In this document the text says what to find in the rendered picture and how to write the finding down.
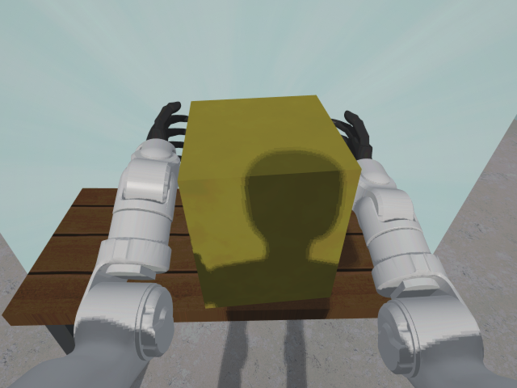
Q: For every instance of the robot left forearm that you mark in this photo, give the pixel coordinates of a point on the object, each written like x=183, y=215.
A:
x=137, y=245

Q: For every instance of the right robot hand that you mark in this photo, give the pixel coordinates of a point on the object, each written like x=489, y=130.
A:
x=358, y=141

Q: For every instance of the carton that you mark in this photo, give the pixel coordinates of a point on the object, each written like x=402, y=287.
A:
x=267, y=186

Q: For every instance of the robot right upper arm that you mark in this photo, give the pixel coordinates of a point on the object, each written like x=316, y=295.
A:
x=435, y=343

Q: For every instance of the robot right forearm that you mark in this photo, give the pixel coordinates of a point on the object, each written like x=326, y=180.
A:
x=403, y=263

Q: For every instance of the table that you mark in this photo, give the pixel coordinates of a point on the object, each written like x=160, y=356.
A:
x=53, y=289

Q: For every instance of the robot left upper arm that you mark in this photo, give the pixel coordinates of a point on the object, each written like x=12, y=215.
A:
x=121, y=326

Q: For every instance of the left robot hand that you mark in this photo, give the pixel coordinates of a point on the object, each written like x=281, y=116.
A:
x=164, y=120

